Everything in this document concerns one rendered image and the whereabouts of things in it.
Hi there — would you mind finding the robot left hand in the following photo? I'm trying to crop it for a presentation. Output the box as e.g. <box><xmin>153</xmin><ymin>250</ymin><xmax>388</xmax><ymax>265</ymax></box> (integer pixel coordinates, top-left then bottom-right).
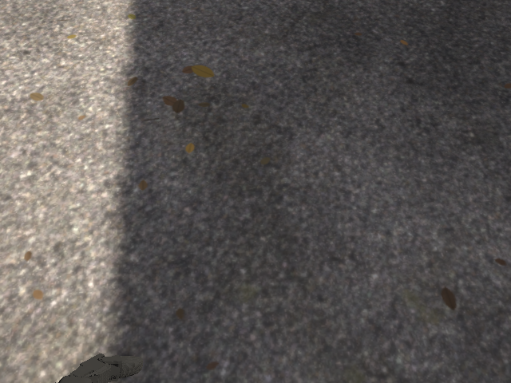
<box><xmin>55</xmin><ymin>353</ymin><xmax>144</xmax><ymax>383</ymax></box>

